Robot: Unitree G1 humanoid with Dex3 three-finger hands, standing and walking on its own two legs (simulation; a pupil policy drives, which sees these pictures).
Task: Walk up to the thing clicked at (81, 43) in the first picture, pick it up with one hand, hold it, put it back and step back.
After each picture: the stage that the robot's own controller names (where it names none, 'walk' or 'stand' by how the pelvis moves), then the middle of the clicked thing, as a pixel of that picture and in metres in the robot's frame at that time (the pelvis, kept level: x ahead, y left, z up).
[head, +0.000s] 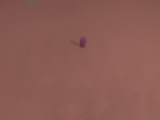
stand; (82, 42) +1.43 +0.00 -0.72
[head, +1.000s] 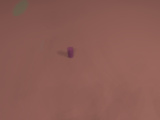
walk; (70, 52) +1.30 +0.21 -0.70
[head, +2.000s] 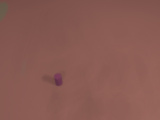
walk; (58, 79) +0.84 +0.25 -0.71
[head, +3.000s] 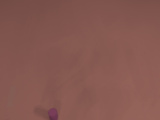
walk; (53, 115) +0.49 +0.20 -0.69
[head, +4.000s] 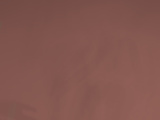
stand; out of the picture +0.35 +0.18 -0.72
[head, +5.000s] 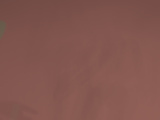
stand; out of the picture +0.35 +0.17 -0.72
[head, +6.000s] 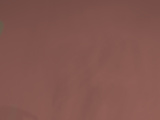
stand; out of the picture +0.36 +0.18 -0.73
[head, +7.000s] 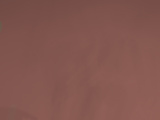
stand; out of the picture +0.35 +0.19 -0.73
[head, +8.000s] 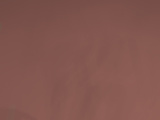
stand; out of the picture +0.35 +0.19 -0.73
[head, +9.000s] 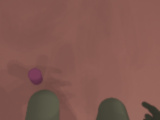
go down; (35, 77) +0.40 +0.22 -0.43
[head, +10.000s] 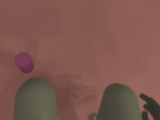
go down; (25, 63) +0.42 +0.25 -0.31
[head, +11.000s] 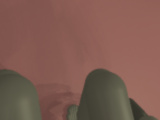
close in; out of the picture +0.38 +0.29 -0.22
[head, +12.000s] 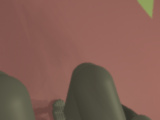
close; out of the picture +0.39 +0.29 -0.21
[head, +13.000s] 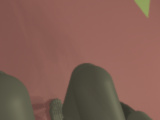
lift; out of the picture +0.38 +0.30 -0.22
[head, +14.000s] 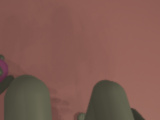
lift; out of the picture +0.32 +0.27 -0.12
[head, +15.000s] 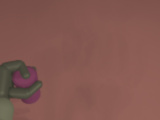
hold; (28, 86) +0.33 +0.18 +0.03
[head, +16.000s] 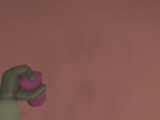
hold; (33, 89) +0.33 +0.17 +0.00
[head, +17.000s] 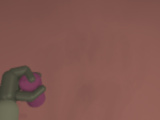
hold; (33, 90) +0.33 +0.17 +0.00
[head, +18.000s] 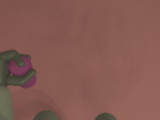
crouch; (24, 73) +0.38 +0.20 -0.07
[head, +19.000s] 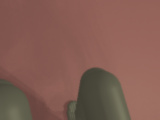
lower; out of the picture +0.41 +0.29 -0.19
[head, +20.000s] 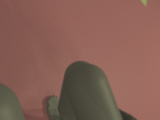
lower; out of the picture +0.41 +0.31 -0.22
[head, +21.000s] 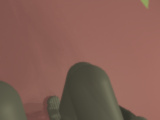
lower; out of the picture +0.41 +0.32 -0.22
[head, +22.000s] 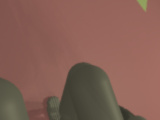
lower; out of the picture +0.40 +0.32 -0.22
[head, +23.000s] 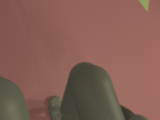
loosen; out of the picture +0.40 +0.31 -0.22
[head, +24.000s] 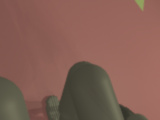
withdraw; out of the picture +0.39 +0.31 -0.23
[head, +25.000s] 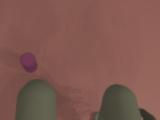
walk; (29, 63) +0.44 +0.25 -0.33
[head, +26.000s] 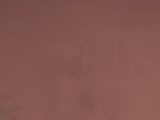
stand; out of the picture +0.36 +0.18 -0.66
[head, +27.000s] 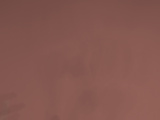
stand; out of the picture +0.39 +0.20 -0.66
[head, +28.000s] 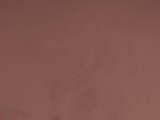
stand; out of the picture +0.39 +0.19 -0.69
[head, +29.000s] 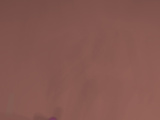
walk; out of the picture +0.41 +0.19 -0.71
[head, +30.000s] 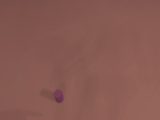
walk; (58, 96) +0.55 +0.21 -0.70
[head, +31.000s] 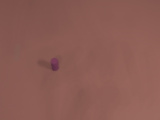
walk; (54, 64) +0.86 +0.20 -0.70
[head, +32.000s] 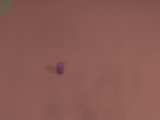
stand; (60, 68) +0.99 +0.21 -0.71
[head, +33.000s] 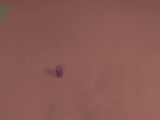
stand; (59, 71) +0.99 +0.22 -0.73
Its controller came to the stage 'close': yes
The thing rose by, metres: 0.71
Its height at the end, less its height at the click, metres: +0.00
